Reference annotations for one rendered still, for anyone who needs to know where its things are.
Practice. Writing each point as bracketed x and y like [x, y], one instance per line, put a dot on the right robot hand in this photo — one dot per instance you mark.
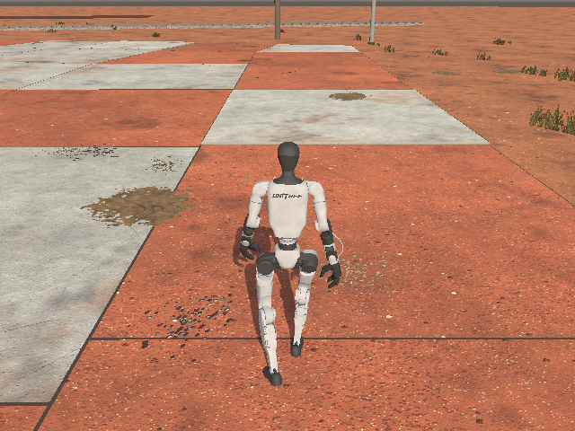
[336, 274]

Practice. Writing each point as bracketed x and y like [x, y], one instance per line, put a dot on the left robot forearm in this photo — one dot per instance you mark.
[247, 234]

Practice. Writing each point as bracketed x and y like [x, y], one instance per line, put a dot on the right robot upper arm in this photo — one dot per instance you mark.
[320, 208]

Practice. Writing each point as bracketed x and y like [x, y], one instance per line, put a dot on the right robot forearm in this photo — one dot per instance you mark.
[329, 245]

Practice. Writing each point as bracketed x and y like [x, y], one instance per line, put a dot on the right robot shin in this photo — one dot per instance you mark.
[300, 318]

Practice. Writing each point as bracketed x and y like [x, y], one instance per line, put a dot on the left robot hand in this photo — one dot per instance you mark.
[253, 247]

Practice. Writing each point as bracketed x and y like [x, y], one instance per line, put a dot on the robot right thigh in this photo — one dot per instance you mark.
[307, 267]

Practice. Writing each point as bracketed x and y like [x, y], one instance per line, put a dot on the left robot upper arm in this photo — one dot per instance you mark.
[260, 188]

